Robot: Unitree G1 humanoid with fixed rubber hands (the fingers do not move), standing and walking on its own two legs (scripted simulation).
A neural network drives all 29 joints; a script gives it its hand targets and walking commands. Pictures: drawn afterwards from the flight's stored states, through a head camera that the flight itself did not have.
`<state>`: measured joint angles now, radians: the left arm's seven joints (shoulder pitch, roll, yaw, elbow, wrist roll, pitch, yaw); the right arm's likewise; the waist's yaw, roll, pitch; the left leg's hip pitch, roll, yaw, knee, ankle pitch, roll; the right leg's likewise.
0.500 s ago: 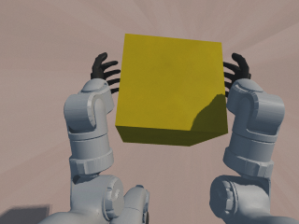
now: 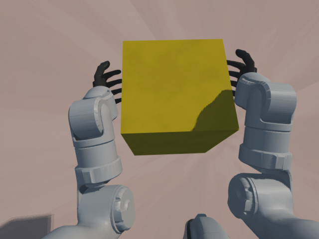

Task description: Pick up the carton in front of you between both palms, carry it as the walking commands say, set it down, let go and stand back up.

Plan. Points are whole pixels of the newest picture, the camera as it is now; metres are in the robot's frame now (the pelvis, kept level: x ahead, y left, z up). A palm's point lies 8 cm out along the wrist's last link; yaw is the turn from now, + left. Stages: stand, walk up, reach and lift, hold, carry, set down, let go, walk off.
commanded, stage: carry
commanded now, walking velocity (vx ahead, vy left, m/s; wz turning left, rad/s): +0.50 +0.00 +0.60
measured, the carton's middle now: (171, 106) +0.41 -0.03 +0.08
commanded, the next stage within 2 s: none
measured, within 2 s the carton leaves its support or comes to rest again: neither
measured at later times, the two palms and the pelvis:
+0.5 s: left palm (89, 2) +0.69 +0.18 +0.22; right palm out of the picture +0.67 -0.12 +0.22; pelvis +0.30 +0.04 +0.06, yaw -1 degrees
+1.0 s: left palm out of the picture +1.01 +0.09 +0.24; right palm out of the picture +0.97 -0.20 +0.24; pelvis +0.61 +0.01 +0.09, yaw -16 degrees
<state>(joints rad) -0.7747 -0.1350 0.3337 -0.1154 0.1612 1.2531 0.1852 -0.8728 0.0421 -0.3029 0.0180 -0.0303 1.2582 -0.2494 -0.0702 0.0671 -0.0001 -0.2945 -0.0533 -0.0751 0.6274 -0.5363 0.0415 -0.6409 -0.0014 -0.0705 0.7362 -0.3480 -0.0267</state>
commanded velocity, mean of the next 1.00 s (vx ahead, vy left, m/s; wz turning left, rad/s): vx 0.50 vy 0.00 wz -0.55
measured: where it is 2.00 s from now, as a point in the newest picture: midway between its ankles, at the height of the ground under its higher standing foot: (186, 77)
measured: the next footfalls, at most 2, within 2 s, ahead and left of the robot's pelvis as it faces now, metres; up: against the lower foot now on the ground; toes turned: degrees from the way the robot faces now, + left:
left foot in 0.32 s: +0.34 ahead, +0.11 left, +0.05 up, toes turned +7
right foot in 0.78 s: +0.67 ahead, -0.04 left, +0.10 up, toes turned -17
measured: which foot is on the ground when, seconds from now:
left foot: down 0.00-0.00, up 0.02-0.30, down 0.32-0.78, up 0.80-1.00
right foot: down 0.00-0.32, up 0.34-0.76, down 0.78-1.00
